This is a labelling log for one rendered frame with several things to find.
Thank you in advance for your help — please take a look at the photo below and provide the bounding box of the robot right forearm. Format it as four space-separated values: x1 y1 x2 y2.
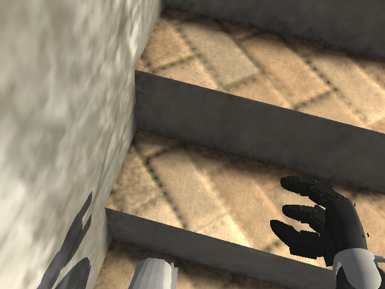
333 248 385 289

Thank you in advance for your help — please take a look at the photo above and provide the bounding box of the robot right hand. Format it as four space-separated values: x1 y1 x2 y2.
270 176 369 267

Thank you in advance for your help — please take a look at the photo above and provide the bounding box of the left robot thigh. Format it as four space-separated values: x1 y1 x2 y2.
128 258 178 289

